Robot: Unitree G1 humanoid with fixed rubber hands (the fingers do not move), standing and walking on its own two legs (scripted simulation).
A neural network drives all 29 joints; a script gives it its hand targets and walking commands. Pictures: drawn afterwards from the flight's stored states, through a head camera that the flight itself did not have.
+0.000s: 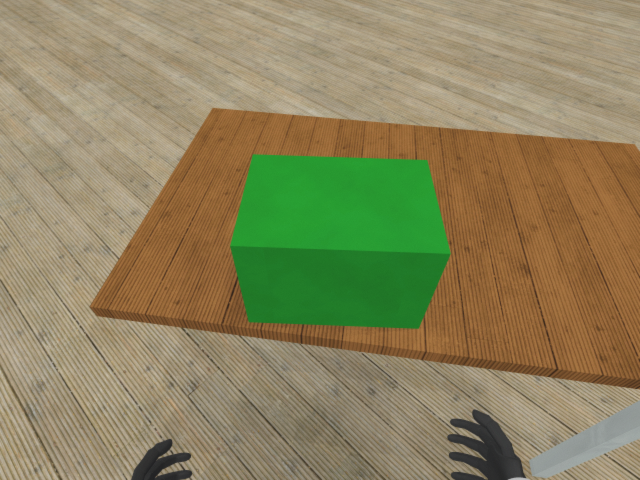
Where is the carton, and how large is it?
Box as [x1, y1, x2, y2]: [230, 154, 450, 328]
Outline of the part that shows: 253,154 230,244 248,320 256,322 418,328 450,254 427,161 410,159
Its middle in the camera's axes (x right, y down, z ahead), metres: +0.03 +0.00 +0.59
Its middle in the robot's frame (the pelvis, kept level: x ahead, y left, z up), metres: +0.44 +0.01 +0.03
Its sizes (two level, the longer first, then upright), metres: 0.264 0.184 0.182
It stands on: a table, 0.72 m high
